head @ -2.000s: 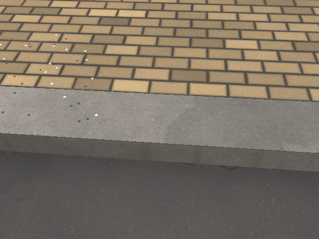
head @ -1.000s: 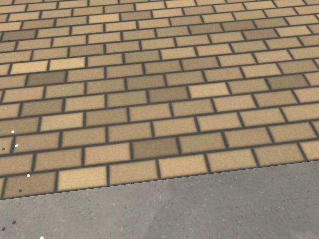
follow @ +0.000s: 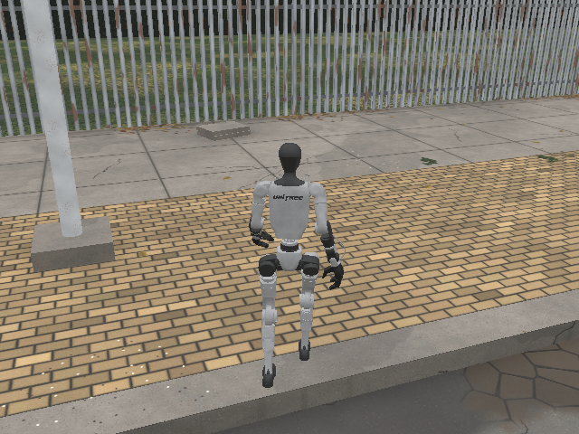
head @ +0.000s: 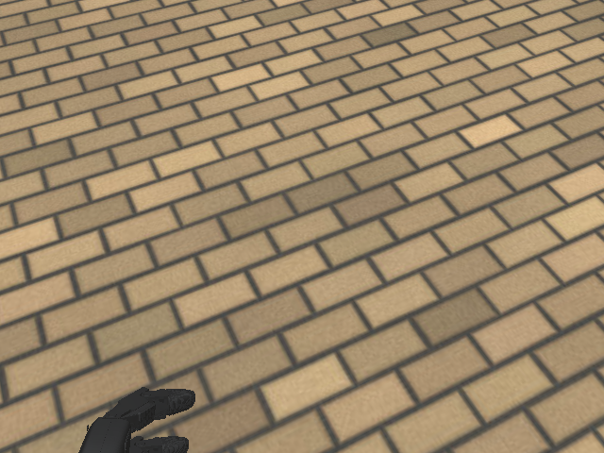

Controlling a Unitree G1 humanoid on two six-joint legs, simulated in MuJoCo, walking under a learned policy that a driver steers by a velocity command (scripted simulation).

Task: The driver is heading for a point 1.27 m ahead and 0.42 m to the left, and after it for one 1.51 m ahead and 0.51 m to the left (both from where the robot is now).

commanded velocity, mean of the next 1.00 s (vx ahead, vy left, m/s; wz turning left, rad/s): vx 0.50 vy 0.00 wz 0.48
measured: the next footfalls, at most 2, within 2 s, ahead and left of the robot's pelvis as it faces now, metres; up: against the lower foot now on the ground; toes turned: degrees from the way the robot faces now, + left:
left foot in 0.52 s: +0.42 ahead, +0.16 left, +0.00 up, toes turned +20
right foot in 1.08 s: +0.77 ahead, +0.15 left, +0.00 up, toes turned +29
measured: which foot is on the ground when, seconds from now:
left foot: down 0.00-0.00, up 0.02-0.50, down 0.52-1.00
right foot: down 0.00-0.50, up 0.52-1.00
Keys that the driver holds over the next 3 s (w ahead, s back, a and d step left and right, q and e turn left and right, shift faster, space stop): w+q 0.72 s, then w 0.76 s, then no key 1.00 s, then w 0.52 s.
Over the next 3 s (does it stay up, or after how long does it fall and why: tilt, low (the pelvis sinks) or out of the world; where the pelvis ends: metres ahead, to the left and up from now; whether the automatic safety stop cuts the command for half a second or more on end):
stays up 1.04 0.38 0.02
